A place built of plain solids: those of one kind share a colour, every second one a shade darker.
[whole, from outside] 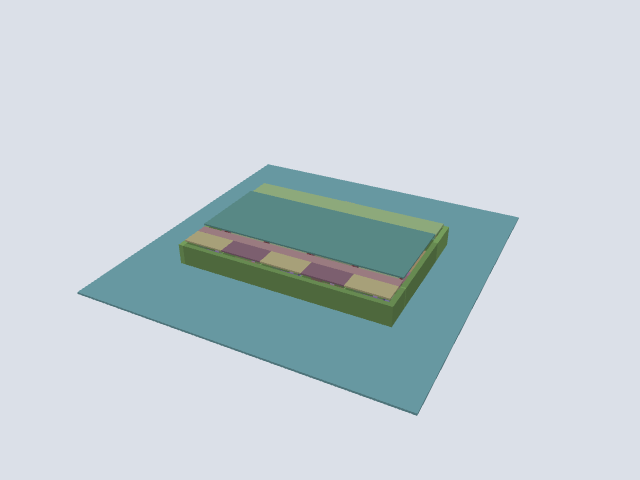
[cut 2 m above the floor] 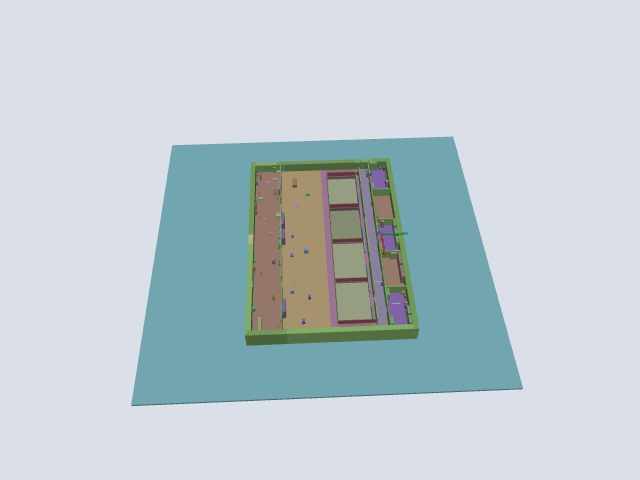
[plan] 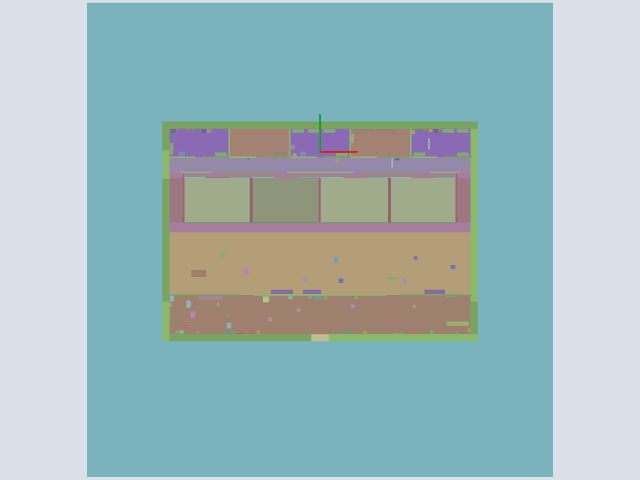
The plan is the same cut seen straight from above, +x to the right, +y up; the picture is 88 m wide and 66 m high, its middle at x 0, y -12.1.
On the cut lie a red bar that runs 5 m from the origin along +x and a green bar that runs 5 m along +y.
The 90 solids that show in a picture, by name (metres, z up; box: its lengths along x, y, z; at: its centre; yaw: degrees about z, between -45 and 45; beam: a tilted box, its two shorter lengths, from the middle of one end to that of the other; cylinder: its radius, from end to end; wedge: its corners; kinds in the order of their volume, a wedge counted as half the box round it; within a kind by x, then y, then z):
{
 "ground_under_all_1": {"box": [64.07, 65.24, 0.4], "at": [0.0, -12.08, -0.75]},
 "wall_1": {"box": [1.0, 7.25, 4.17], "at": [-21.2, -22.39, 1.49]},
 "wall_2": {"box": [1.0, 18.66, 4.17], "at": [-21.2, -11.24, 1.49]},
 "wall_3": {"box": [1.0, 3.9, 4.17], "at": [-21.2, -1.76, 1.49]},
 "wall_4": {"box": [1.0, 5.8, 4.17], "at": [-21.2, 1.29, 1.49]},
 "wall_5": {"box": [3.79, 0.2, 4.17], "at": [-19.01, -0.71, 1.49]},
 "wall_6": {"box": [4.27, 0.2, 4.17], "at": [-17.14, -2.81, 1.49]},
 "wall_7": {"box": [10.12, 1.0, 4.17], "at": [-16.64, 3.69, 1.49]},
 "wall_8": {"box": [10.01, 0.2, 4.17], "at": [-15.9, -19.67, 1.49]},
 "wall_9": {"box": [3.79, 0.2, 4.17], "at": [-14.27, -0.71, 1.49]},
 "wall_10": {"box": [7.37, 0.2, 4.17], "at": [-12.48, -0.71, 1.49]},
 "wall_11": {"box": [0.2, 4.2, 4.17], "at": [-12.48, 1.29, 1.49]},
 "wall_12": {"box": [20.5, 1.0, 4.17], "at": [-11.45, -25.52, 1.49]},
 "wall_13": {"box": [3.79, 0.2, 4.17], "at": [-10.69, -0.71, 1.49]},
 "wall_14": {"box": [8.19, 0.2, 4.17], "at": [-9.66, -2.81, 1.49]},
 "wall_15": {"box": [10.12, 1.0, 4.17], "at": [-8.32, 3.69, 1.49]},
 "wall_16": {"box": [3.79, 0.2, 4.17], "at": [-5.95, -0.71, 1.49]},
 "wall_17": {"box": [7.37, 0.2, 4.17], "at": [-4.16, -0.71, 1.49]},
 "wall_18": {"box": [0.2, 4.2, 4.17], "at": [-4.16, 1.29, 1.49]},
 "wall_19": {"box": [8.99, 0.2, 4.17], "at": [-0.02, -2.81, 1.49]},
 "wall_20": {"box": [18.38, 0.2, 4.17], "at": [0.0, -19.67, 1.49]},
 "wall_21": {"box": [10.12, 1.0, 4.17], "at": [0.0, 3.69, 1.49]},
 "wall_22": {"box": [3.79, 0.2, 4.17], "at": [2.37, -0.71, 1.49]},
 "wall_23": {"box": [0.2, 4.2, 4.17], "at": [4.16, 1.29, 1.49]},
 "wall_24": {"box": [3.79, 0.2, 4.17], "at": [5.95, -0.71, 1.49]},
 "wall_25": {"box": [10.12, 1.0, 4.17], "at": [8.32, 3.69, 1.49]},
 "wall_26": {"box": [7.79, 0.2, 4.17], "at": [9.42, -2.81, 1.49]},
 "wall_27": {"box": [3.79, 0.2, 4.17], "at": [10.69, -0.71, 1.49]},
 "wall_28": {"box": [20.5, 1.0, 4.17], "at": [11.45, -25.52, 1.49]},
 "wall_29": {"box": [7.37, 0.2, 4.17], "at": [12.48, -0.71, 1.49]},
 "wall_30": {"box": [0.2, 4.2, 4.17], "at": [12.48, 1.29, 1.49]},
 "wall_31": {"box": [10.01, 0.2, 4.17], "at": [15.9, -19.67, 1.49]},
 "wall_32": {"box": [10.12, 1.0, 4.17], "at": [16.64, 3.69, 1.49]},
 "wall_33": {"box": [4.26, 0.2, 4.17], "at": [17.15, -2.81, 1.49]},
 "wall_34": {"box": [3.79, 0.2, 4.17], "at": [19.01, -0.71, 1.49]},
 "wall_35": {"box": [1.0, 7.25, 4.17], "at": [21.2, -22.39, 1.49]},
 "wall_36": {"box": [1.0, 18.66, 4.17], "at": [21.2, -11.24, 1.49]},
 "wall_37": {"box": [1.0, 3.9, 4.17], "at": [21.2, -1.76, 1.49]},
 "wall_38": {"box": [1.0, 5.8, 4.17], "at": [21.2, 1.29, 1.49]},
 "floor_yard_1": {"box": [41.6, 8.65, 1.4], "at": [0.0, -15.35, 0.1]},
 "floor_lobby_1": {"box": [41.6, 5.45, 1.4], "at": [0.0, -22.39, 0.1]},
 "ceil_hall_1": {"box": [41.6, 16.86, 0.3], "at": [0.0, -11.24, 4.75]},
 "floor_plot_1": {"box": [8.95, 6.11, 0.6], "at": [-14.12, -6.62, -0.3]},
 "floor_plot_2": {"box": [9.0, 6.11, 0.6], "at": [-4.75, -6.62, -0.3]},
 "floor_plot_3": {"box": [9.2, 6.11, 1.16], "at": [4.75, -6.62, -0.02]},
 "floor_plot_4": {"box": [8.85, 6.11, 1.2], "at": [14.18, -6.62, 0.0]},
 "floor_store_1": {"box": [8.32, 4.0, 1.4], "at": [-16.64, 1.29, 0.1]},
 "floor_store_2": {"box": [8.32, 4.0, 1.4], "at": [0.0, 1.29, 0.1]},
 "floor_store_3": {"box": [8.32, 4.0, 1.4], "at": [16.64, 1.29, 0.1]},
 "floor_walkway_1": {"box": [41.6, 1.35, 1.4], "at": [0.0, -10.35, 0.1]},
 "floor_walkway_2": {"box": [41.6, 0.75, 1.4], "at": [0.0, -3.19, 0.1]},
 "floor_back_corridor_1": {"box": [41.6, 2.1, 1.4], "at": [0.0, -1.76, 0.1]},
 "floor_office_1": {"box": [8.32, 4.0, 1.4], "at": [-8.32, 1.29, 0.1]},
 "floor_office_2": {"box": [8.32, 4.0, 1.4], "at": [8.32, 1.29, 0.1]},
 "ceil_lobby_1": {"box": [41.6, 5.45, 0.3], "at": [0.0, -22.39, 4.35]},
 "floor_baulk_1": {"box": [2.2, 6.11, 1.4], "at": [-19.7, -6.61, 0.1]},
 "floor_baulk_2": {"box": [0.4, 6.11, 1.4], "at": [-9.45, -6.61, 0.1]},
 "floor_baulk_3": {"box": [0.4, 6.11, 1.4], "at": [-0.05, -6.61, 0.1]},
 "floor_baulk_4": {"box": [0.4, 6.11, 1.4], "at": [9.55, -6.61, 0.1]},
 "floor_baulk_5": {"box": [2.2, 6.11, 1.4], "at": [19.7, -6.61, 0.1]},
 "ceil_store_1": {"box": [8.32, 4.0, 0.3], "at": [-16.64, 1.29, 4.2]},
 "ceil_store_2": {"box": [8.32, 4.0, 0.3], "at": [0.0, 1.29, 4.2]},
 "ceil_store_3": {"box": [8.32, 4.0, 0.3], "at": [16.64, 1.29, 4.2]},
 "ceil_back_corridor_1": {"box": [41.6, 2.1, 0.3], "at": [0.0, -1.76, 4.2]},
 "ceil_office_1": {"box": [8.32, 4.0, 0.3], "at": [-8.32, 1.29, 4.2]},
 "ceil_office_2": {"box": [8.32, 4.0, 0.3], "at": [8.32, 1.29, 4.2]},
 "rail_far_1": {"box": [37.72, 0.12, 2.45], "at": [0.0, -9.73, 0.62]},
 "door_leaf_1": {"box": [2.4, 0.97, 4.67], "at": [0.0, -25.54, 1.74]},
 "cabinets_hall_1": {"box": [3.05, 0.6, 2.0], "at": [-5.22, -19.24, 1.8]},
 "cabinets_hall_2": {"box": [2.5, 0.6, 2.0], "at": [-1.1, -19.24, 1.8]},
 "cabinets_hall_3": {"box": [2.85, 0.6, 2.0], "at": [15.78, -19.24, 1.8]},
 "shelves_store_1": {"box": [0.5, 1.6, 2.0], "at": [-20.42, 0.44, 1.8]},
 "shelves_store_2": {"box": [1.6, 0.5, 2.0], "at": [-3.01, 2.91, 1.8]},
 "shelves_store_3": {"box": [1.6, 0.5, 2.0], "at": [-0.86, 2.91, 1.8]},
 "shelves_store_4": {"box": [1.6, 0.5, 2.0], "at": [1.29, 2.91, 1.8]},
 "shelves_store_5": {"box": [1.6, 0.5, 2.0], "at": [17.63, 2.91, 1.8]},
 "shelves_store_6": {"box": [1.6, 0.5, 2.0], "at": [19.63, 2.91, 1.8]},
 "rail_baulk_1": {"box": [0.12, 6.76, 2.45], "at": [-18.8, -6.29, 0.62]},
 "rail_baulk_2": {"box": [0.12, 6.11, 2.45], "at": [-9.45, -6.62, 0.62]},
 "rail_baulk_3": {"box": [0.12, 6.11, 2.45], "at": [-0.05, -6.62, 0.62]},
 "rail_baulk_4": {"box": [0.12, 6.11, 2.45], "at": [9.55, -6.62, 0.62]},
 "rail_baulk_5": {"box": [0.12, 6.76, 2.45], "at": [18.8, -6.29, 0.62]},
 "cabinets_office_1": {"box": [1.9, 0.6, 2.0], "at": [-5.46, -0.28, 1.8]},
 "cabinets_office_2": {"box": [2.75, 0.6, 2.0], "at": [5.88, 2.86, 1.8]},
 "cabinets_office_3": {"box": [2.75, 0.6, 2.0], "at": [9.04, 2.86, 1.8]},
 "lockers_lobby_1": {"box": [3.3, 0.5, 1.8], "at": [-15.1, -20.05, 1.7]},
 "desk_lobby_1": {"box": [3.05, 0.6, 1.05], "at": [18.93, -23.59, 1.32]},
 "console_hall_1": {"box": [2.0, 0.95, 0.79], "at": [-16.66, -16.71, 1.19]},
 "shelf_office_1": {"box": [0.4, 1.2, 1.8], "at": [4.49, 1.84, 1.7]},
 "low_table_lobby_1": {"box": [0.6, 1.03, 0.04], "at": [-18.08, -20.91, 1.21]}
}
